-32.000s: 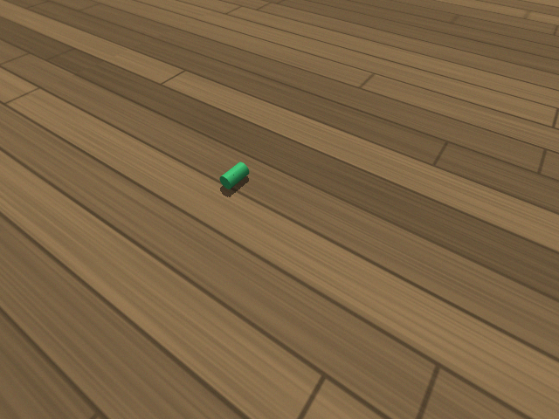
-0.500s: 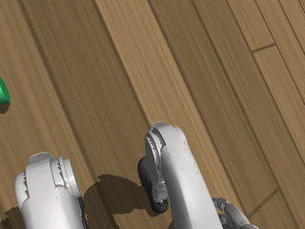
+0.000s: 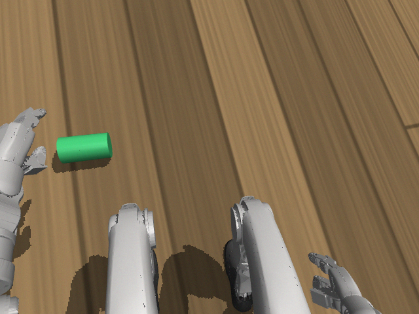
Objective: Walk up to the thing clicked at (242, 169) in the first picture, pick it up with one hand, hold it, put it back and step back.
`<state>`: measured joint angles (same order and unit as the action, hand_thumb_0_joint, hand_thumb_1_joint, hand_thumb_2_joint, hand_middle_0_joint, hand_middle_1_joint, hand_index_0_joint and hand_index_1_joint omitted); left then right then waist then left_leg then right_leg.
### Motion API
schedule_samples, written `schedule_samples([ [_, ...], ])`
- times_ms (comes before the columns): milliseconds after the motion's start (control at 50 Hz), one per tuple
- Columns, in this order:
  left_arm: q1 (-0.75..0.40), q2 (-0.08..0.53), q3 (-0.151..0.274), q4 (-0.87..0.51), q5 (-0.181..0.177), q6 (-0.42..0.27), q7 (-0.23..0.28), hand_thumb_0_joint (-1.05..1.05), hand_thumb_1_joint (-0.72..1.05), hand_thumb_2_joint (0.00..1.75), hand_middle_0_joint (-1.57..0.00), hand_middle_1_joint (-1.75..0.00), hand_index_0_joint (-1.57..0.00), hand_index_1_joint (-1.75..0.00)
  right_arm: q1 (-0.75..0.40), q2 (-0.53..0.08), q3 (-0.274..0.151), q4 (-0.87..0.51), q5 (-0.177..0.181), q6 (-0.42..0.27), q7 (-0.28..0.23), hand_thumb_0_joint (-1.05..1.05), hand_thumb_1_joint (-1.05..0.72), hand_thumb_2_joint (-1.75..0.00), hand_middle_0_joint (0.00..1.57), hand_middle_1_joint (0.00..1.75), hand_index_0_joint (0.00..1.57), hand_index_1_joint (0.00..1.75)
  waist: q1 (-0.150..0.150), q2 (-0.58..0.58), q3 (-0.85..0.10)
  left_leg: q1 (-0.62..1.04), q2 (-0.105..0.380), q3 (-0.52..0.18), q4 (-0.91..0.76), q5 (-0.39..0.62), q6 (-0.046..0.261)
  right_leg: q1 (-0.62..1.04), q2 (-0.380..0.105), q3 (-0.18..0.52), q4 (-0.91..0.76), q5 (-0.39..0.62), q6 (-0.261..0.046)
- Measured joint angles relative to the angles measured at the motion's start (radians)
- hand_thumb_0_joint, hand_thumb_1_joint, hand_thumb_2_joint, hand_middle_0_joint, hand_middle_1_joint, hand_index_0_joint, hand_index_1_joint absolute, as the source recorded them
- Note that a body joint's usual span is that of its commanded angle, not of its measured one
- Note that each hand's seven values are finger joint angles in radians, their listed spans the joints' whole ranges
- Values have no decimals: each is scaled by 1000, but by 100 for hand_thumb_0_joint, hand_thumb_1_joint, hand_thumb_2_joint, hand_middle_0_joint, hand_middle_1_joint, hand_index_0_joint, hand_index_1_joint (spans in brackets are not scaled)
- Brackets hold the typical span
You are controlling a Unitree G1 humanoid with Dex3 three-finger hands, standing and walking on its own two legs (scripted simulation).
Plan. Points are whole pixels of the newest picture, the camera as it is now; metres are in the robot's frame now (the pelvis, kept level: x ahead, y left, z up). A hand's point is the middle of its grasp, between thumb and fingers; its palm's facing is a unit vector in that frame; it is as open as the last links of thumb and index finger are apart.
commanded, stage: home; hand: left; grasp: from above
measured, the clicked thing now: (86, 147) +0.52 +0.32 -0.40
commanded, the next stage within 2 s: none
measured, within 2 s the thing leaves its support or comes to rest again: neither
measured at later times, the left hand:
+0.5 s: hand (17, 226) +0.27 +0.23 +0.10, palm faces +0.08 -0.94 -0.32, open 7.4 cm
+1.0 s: hand out of the picture +0.22 +0.20 +0.23, palm faces +0.20 -0.96 -0.19, open 7.4 cm
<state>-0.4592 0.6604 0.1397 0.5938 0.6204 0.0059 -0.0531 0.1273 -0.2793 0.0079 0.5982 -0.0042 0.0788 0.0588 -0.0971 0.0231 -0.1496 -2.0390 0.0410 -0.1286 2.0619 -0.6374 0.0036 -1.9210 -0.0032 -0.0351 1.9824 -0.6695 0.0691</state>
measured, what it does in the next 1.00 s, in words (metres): rises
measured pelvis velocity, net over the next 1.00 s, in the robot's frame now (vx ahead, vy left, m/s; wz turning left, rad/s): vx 0.08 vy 0.00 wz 0.14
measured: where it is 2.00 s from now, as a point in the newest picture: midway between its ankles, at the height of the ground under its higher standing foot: (195, 292)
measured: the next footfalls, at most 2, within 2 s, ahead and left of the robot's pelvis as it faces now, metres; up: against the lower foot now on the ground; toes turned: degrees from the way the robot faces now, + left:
none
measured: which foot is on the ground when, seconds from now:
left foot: down 0.00-1.00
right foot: down 0.00-1.00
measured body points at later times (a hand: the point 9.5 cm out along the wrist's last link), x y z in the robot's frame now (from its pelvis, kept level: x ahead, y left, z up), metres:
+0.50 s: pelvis +0.05 -0.01 +0.19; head +0.15 +0.04 +0.63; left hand +0.26 +0.28 +0.12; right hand +0.25 -0.22 +0.10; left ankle +0.08 +0.12 -0.41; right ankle +0.09 -0.15 -0.41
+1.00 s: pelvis +0.08 +0.00 +0.27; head +0.10 +0.01 +0.72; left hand +0.21 +0.25 +0.24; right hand +0.29 -0.22 +0.22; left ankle +0.08 +0.12 -0.41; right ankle +0.09 -0.15 -0.41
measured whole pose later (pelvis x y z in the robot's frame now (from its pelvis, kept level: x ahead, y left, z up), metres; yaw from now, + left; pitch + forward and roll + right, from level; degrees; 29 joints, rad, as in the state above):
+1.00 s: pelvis +0.08 +0.00 +0.27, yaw +8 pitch +10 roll -3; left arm 0.52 0.21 0.04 -0.16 -0.06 0.47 0.02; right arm 0.27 -0.22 0.04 0.51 0.01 -0.21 -0.19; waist -0.04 0.05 -0.17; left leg -0.73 0.05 -0.06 1.02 -0.48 -0.02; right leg -0.63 -0.03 -0.06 0.94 -0.49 0.04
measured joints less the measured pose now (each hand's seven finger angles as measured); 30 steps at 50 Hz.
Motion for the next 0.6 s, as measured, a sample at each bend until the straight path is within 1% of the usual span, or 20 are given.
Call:
schedule_samples([
  [60, 83, -46, -21, -75, -87, 48, 4, 1, 77, 87, -21, -32, -21, -31, -30, -3, -9, -20, 12, -19, -16, 1, -90, -90, 20, 29, 21, 29, 17, -3, -11, 92, 3, 7, -77, 5, -4, 86, -4, -1, -73, 8, -3],
  [140, 186, -111, -40, -163, -195, 111, 18, 1, 84, 88, -21, -31, -21, -31, -59, 4, -11, -44, 24, -48, -38, 1, -90, -90, 20, 29, 21, 29, 30, -4, -22, 217, 3, 14, -181, 16, -10, 206, -10, -4, -173, 19, -8],
  [240, 309, -186, -54, -251, -323, 187, 50, 1, 87, 89, -21, -30, -21, -30, -75, 26, 2, -61, 37, -84, -65, 1, -90, -90, 20, 29, 21, 29, 33, -2, -29, 376, 4, 21, -310, 30, -17, 360, -16, -10, -296, 33, -15],
  [360, 445, -262, -58, -346, -471, 276, 81, 1, 89, 90, -21, -30, -21, -30, -54, 56, 23, -68, 46, -120, -98, 1, -90, -90, 20, 30, 21, 30, 29, 2, -26, 566, 9, 30, -458, 46, -21, 545, -18, -14, -444, 54, -21],
  [420, 512, -295, -58, -396, -529, 317, 95, 1, 89, 90, -21, -30, -20, -30, -27, 67, 33, -66, 48, -137, -119, 1, -90, -90, 20, 30, 21, 30, 27, 4, -20, 664, 11, 35, -536, 57, -23, 642, -17, -16, -524, 67, -23],
  [480, 578, -328, -58, -443, -579, 354, 109, 2, 89, 90, -20, -30, -20, -30, 12, 75, 43, -60, 49, -155, -145, 1, -90, -90, 20, 30, 21, 30, 26, 4, -19, 763, 14, 39, -617, 69, -25, 740, -17, -18, -607, 83, -25],
  [540, 642, -359, -56, -490, -624, 383, 119, 2, 90, 90, -20, -30, -20, -30, 54, 79, 52, -54, 49, -174, -173, 1, -90, -90, 20, 30, 21, 30, 25, 6, -17, 863, 16, 43, -699, 83, -26, 840, -16, -20, -693, 100, -27],
  [600, 706, -387, -55, -538, -658, 408, 123, 2, 90, 90, -20, -30, -20, -30, 95, 81, 56, -52, 47, -193, -198, 1, -90, -90, 20, 30, 21, 30, 22, 10, -15, 960, 18, 47, -778, 99, -26, 938, -15, -23, -777, 119, -29],
])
